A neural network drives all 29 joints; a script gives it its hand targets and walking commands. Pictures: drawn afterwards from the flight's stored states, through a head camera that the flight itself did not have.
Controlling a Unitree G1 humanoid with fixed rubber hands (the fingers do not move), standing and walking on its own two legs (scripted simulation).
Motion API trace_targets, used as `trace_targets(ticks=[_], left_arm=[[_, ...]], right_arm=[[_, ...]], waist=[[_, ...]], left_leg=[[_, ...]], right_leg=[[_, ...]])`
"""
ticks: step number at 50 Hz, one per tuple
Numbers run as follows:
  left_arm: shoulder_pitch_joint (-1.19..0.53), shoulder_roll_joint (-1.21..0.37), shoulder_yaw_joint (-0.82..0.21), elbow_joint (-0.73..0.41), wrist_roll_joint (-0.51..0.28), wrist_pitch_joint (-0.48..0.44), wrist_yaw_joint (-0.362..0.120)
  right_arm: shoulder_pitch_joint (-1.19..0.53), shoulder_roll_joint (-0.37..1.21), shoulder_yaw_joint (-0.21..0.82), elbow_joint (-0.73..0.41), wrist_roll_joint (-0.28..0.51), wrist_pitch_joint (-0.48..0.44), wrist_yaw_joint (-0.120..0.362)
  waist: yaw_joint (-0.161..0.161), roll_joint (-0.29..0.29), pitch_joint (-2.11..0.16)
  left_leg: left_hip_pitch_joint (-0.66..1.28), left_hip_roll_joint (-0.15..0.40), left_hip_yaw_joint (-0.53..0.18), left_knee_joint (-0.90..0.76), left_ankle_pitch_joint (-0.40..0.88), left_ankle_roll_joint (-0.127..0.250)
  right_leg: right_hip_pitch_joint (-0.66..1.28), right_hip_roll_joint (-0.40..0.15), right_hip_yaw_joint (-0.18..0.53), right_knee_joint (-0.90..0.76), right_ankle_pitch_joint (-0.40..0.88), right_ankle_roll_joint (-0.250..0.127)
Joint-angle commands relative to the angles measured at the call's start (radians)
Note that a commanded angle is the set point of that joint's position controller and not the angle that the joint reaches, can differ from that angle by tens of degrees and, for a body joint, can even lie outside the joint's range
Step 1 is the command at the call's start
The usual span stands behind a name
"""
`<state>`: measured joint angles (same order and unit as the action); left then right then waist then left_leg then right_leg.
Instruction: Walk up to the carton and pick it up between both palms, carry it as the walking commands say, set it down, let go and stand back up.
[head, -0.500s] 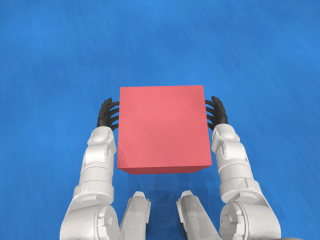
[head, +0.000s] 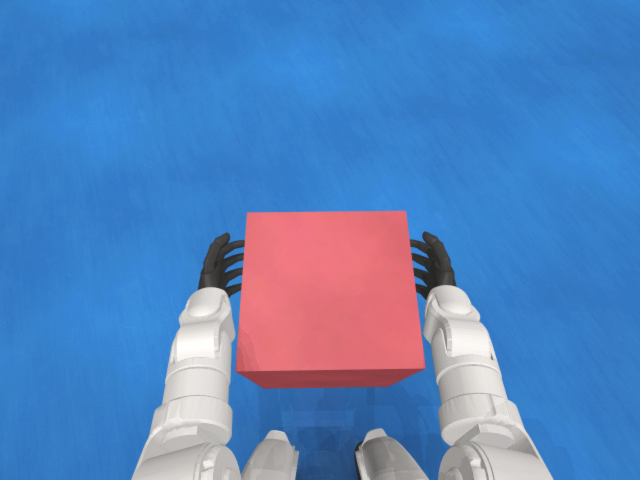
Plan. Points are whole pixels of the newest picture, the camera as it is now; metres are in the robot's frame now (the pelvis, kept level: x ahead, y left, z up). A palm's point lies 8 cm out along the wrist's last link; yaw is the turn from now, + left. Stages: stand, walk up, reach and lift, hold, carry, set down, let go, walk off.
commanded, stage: reach and lift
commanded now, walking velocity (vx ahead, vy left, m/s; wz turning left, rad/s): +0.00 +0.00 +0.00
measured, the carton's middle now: (326, 310) +0.34 +0.00 -0.11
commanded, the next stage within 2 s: hold in 1.98 s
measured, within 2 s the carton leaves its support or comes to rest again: neither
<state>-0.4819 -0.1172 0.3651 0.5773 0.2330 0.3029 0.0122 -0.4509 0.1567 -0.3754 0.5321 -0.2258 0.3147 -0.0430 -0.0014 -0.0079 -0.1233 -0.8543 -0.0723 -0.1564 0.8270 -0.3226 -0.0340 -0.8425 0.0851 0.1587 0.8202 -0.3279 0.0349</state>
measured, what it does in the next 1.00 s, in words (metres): rises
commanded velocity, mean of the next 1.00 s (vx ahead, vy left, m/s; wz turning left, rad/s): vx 0.00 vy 0.00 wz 0.00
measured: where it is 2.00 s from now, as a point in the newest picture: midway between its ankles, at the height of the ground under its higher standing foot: outside the picture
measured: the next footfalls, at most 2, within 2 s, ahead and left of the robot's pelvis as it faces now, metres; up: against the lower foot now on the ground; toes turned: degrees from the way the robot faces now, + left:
none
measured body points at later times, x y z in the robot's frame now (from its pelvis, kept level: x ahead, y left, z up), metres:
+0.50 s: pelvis +0.01 +0.00 +0.04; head +0.05 +0.00 +0.49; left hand +0.35 +0.15 +0.03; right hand +0.34 -0.15 +0.03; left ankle +0.04 +0.13 -0.69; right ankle +0.03 -0.14 -0.69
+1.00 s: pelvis +0.02 +0.00 +0.05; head -0.02 +0.00 +0.50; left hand +0.33 +0.15 +0.09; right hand +0.32 -0.16 +0.09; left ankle +0.04 +0.13 -0.69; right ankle +0.03 -0.13 -0.69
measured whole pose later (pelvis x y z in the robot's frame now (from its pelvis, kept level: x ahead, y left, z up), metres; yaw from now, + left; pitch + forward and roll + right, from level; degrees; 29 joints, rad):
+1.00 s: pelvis +0.02 +0.00 +0.05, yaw +0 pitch -5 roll +0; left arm -0.30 -0.14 0.25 0.32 0.26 0.68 0.01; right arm -0.28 0.16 -0.25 0.28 -0.25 0.71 -0.02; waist -0.01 0.00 -0.02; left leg -0.10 -0.04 -0.16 0.38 -0.19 -0.02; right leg -0.09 0.04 0.15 0.38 -0.20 0.01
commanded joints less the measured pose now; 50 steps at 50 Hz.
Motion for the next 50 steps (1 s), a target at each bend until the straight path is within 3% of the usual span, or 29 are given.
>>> trace_targets(ticks=[1,20,50], left_arm=[[-0.48,-1.033,-0.58,0.043,-0.114,0.007,-0.238],[-0.377,-1.035,-0.621,-0.036,-0.129,0.103,-0.248],[-0.347,-0.985,-0.713,-0.272,-0.241,0.387,-0.26]], right_arm=[[-0.532,1.007,0.606,0.019,0.122,-0.014,0.244],[-0.434,0.98,0.653,-0.056,0.147,0.086,0.264],[-0.382,0.957,0.72,-0.273,0.232,0.381,0.261]], waist=[[0.001,0.017,-0.546],[-0.006,0.021,-0.398],[-0.006,-0.003,-0.105]], left_leg=[[0.398,-0.05,0.102,-0.117,0.31,0.013],[0.618,-0.03,0.093,-0.332,0.365,0.005],[0.846,-0.025,0.093,-0.502,0.279,0.018]], right_leg=[[0.313,0.048,-0.103,-0.129,0.285,-0.018],[0.573,0.03,-0.095,-0.337,0.343,-0.012],[0.794,0.007,-0.083,-0.509,0.279,-0.015]])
